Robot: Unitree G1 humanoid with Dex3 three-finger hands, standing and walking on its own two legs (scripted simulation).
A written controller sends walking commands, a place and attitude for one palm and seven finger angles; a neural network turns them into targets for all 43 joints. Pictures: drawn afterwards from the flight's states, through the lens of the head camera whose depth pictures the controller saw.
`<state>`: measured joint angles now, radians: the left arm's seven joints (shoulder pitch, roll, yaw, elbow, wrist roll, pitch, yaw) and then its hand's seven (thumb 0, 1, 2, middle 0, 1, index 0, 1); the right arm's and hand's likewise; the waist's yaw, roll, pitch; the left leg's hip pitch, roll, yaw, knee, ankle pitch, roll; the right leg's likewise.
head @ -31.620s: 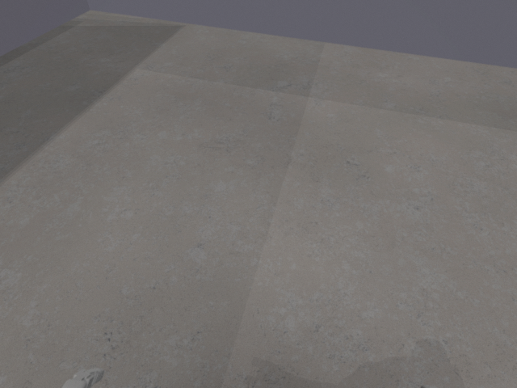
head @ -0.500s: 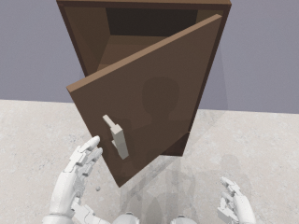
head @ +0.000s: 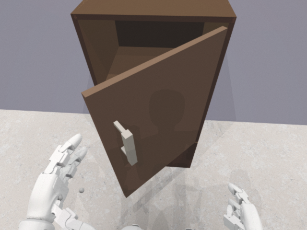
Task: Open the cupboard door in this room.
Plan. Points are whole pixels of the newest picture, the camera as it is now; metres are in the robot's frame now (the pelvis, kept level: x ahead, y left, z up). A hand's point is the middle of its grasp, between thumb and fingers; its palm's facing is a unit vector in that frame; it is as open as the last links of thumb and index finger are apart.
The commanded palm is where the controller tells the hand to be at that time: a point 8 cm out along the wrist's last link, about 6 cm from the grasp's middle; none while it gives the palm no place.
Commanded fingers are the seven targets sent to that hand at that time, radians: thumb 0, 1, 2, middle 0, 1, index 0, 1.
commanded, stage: draw the hand back to the body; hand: left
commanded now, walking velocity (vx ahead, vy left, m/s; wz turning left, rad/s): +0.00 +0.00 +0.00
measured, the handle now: (125, 143) +0.31 +0.10 +0.07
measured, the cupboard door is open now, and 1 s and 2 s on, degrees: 44 44 44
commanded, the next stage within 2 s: step back with the hand held close in 1.34 s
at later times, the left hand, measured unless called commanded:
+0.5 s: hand (40, 176) +0.19 +0.23 +0.15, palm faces +0.24 -0.91 -0.35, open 14.5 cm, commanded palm +0.15 +0.28 +0.17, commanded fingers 0.00 0.13 0.57 -0.17 -0.30 -0.17 -0.30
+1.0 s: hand out of the picture +0.22 +0.28 +0.23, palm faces +0.44 -0.79 -0.42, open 8.7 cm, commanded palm +0.17 +0.31 +0.24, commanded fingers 0.00 0.90 0.90 -0.20 -0.30 -0.20 -0.30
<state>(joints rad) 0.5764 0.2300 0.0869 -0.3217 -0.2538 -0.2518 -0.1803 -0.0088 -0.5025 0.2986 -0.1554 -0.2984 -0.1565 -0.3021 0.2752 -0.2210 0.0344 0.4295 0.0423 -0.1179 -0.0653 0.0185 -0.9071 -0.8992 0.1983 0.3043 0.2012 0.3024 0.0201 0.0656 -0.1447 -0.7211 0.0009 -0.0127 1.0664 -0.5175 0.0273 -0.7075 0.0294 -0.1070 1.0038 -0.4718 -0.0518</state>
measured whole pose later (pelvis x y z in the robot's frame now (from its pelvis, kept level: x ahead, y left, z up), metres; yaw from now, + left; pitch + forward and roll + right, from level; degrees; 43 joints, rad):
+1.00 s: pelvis +0.03 +0.01 +0.07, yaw -1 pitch -4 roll -1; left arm 0.47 0.37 0.33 -0.42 -0.05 -0.06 0.12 0.01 0.66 0.80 -0.20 -0.30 -0.20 -0.30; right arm 0.20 -0.24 0.04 0.63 0.00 -0.12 -0.08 0.02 -0.91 -0.90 0.20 0.30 0.20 0.30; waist 0.08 0.06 0.02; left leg -0.08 -0.03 0.03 0.44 -0.28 0.04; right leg -0.09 0.02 -0.04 0.40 -0.23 -0.02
